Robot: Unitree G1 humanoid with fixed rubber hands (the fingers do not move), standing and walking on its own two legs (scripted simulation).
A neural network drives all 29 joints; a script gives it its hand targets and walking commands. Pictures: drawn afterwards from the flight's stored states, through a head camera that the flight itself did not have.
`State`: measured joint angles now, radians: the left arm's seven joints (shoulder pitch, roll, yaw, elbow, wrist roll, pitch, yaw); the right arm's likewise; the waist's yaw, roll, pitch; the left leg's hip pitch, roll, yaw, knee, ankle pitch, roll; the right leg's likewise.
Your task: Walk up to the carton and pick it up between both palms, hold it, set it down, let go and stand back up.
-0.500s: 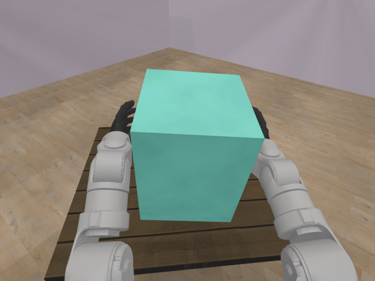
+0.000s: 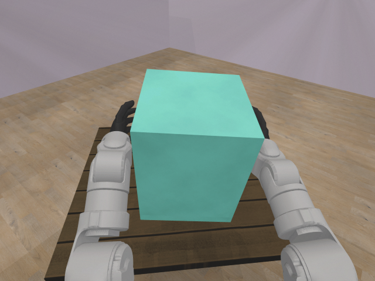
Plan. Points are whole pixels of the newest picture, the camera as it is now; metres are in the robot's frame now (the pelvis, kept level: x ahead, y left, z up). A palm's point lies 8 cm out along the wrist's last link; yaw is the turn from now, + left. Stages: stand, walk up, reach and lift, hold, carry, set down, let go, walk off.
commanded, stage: hold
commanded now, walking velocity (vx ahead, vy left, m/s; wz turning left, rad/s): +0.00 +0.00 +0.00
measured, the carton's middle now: (189, 147) +0.37 +0.00 +0.17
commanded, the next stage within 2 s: set down in 0.84 s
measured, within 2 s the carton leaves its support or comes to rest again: neither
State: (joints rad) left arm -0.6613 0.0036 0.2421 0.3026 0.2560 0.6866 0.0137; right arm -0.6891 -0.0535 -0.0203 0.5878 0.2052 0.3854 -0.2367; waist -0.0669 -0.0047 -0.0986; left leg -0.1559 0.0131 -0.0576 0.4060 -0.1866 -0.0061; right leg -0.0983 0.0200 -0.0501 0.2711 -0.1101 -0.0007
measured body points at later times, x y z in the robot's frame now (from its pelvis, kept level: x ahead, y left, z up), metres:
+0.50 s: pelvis +0.00 +0.00 +0.00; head -0.06 +0.02 +0.45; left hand +0.38 +0.15 +0.20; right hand +0.38 -0.15 +0.19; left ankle +0.02 +0.12 -0.75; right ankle +0.03 -0.12 -0.75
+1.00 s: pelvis +0.00 +0.00 +0.00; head -0.06 +0.02 +0.45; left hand +0.38 +0.15 +0.21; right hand +0.38 -0.15 +0.19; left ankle +0.02 +0.12 -0.75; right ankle +0.03 -0.12 -0.75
